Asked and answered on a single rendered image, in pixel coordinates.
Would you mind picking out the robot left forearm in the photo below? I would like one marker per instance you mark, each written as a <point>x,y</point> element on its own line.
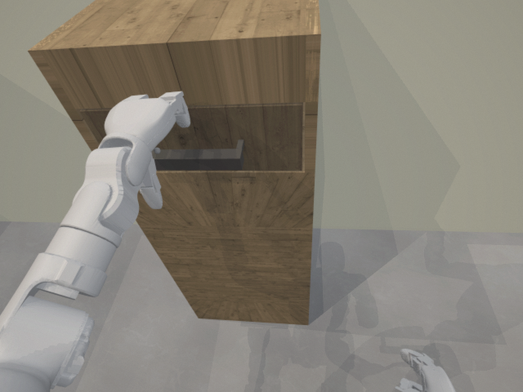
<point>102,210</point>

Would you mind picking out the cabinet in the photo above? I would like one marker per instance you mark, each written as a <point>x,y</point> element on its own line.
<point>237,243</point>

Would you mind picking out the left robot hand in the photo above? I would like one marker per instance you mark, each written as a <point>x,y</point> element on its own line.
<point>150,120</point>

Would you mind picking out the right robot hand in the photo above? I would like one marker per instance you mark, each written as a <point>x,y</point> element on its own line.
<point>434,379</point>

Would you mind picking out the drawer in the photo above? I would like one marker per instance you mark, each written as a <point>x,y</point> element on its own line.
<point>272,133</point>

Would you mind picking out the handle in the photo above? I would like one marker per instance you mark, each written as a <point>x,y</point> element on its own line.
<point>200,159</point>

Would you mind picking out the robot left upper arm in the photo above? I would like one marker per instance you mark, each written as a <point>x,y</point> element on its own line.
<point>43,346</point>

